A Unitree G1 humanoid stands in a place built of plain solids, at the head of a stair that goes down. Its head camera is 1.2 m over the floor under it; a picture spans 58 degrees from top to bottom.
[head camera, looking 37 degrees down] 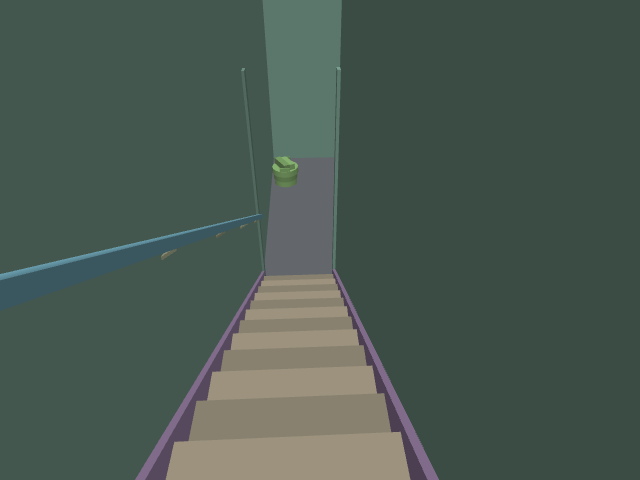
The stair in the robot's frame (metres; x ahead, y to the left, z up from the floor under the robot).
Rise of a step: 0.18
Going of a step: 0.28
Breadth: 0.84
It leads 3 degrees to the left of straight ahead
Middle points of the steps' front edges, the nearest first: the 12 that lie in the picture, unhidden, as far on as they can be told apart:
0.85 0.12 -0.35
1.13 0.13 -0.53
1.41 0.14 -0.71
1.69 0.16 -0.89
1.98 0.17 -1.07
2.26 0.18 -1.24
2.54 0.20 -1.42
2.82 0.21 -1.60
3.11 0.22 -1.78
3.39 0.23 -1.95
3.67 0.25 -2.13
3.95 0.26 -2.31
